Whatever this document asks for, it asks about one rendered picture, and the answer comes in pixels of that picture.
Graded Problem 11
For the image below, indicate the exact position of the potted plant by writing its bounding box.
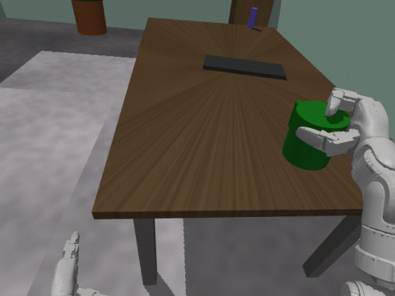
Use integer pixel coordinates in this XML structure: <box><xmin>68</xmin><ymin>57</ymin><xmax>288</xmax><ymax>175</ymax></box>
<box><xmin>71</xmin><ymin>0</ymin><xmax>107</xmax><ymax>36</ymax></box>

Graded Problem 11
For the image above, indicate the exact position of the right robot arm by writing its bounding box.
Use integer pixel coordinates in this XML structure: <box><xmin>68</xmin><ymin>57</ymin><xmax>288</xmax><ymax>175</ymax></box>
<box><xmin>340</xmin><ymin>138</ymin><xmax>395</xmax><ymax>296</ymax></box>

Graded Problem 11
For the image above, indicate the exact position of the left robot hand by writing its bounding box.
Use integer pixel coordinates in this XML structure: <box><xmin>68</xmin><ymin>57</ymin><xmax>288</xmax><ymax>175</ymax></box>
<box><xmin>50</xmin><ymin>231</ymin><xmax>108</xmax><ymax>296</ymax></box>

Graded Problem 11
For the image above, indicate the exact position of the right robot hand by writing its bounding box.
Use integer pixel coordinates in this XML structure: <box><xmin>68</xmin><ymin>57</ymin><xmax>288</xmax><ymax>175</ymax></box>
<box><xmin>296</xmin><ymin>88</ymin><xmax>389</xmax><ymax>157</ymax></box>

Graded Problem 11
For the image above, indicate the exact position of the table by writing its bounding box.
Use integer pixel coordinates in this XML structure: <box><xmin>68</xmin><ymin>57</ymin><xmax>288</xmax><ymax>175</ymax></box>
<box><xmin>92</xmin><ymin>17</ymin><xmax>395</xmax><ymax>286</ymax></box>

